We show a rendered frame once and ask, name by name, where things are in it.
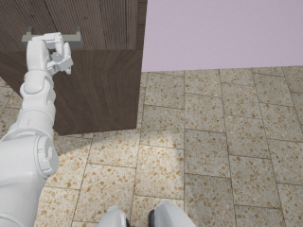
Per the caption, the handle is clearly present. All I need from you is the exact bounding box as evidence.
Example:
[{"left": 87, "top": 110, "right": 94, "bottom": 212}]
[{"left": 22, "top": 26, "right": 83, "bottom": 48}]

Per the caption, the left robot forearm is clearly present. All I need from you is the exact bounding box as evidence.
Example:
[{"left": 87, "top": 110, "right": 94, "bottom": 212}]
[{"left": 0, "top": 70, "right": 56, "bottom": 142}]

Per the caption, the robot right thigh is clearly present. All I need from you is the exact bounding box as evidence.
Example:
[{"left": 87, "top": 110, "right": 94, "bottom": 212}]
[{"left": 154, "top": 202, "right": 196, "bottom": 227}]

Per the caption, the drawer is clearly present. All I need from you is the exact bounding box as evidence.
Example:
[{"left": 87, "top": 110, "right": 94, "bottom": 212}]
[{"left": 0, "top": 0, "right": 138, "bottom": 52}]

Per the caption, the left robot hand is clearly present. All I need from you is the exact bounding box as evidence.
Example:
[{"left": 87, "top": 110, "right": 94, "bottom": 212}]
[{"left": 27, "top": 32, "right": 74, "bottom": 78}]

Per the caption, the left robot upper arm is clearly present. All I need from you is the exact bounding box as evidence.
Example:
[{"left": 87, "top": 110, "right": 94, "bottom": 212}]
[{"left": 0, "top": 134, "right": 60, "bottom": 227}]

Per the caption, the robot thigh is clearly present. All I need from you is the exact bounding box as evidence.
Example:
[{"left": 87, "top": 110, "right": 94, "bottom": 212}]
[
  {"left": 154, "top": 202, "right": 196, "bottom": 227},
  {"left": 97, "top": 210, "right": 127, "bottom": 227}
]

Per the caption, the cabinet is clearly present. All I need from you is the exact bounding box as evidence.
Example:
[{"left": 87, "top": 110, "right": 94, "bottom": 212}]
[{"left": 0, "top": 0, "right": 148, "bottom": 136}]

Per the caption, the robot left thigh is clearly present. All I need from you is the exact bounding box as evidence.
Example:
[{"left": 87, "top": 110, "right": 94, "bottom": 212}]
[{"left": 97, "top": 210, "right": 127, "bottom": 227}]

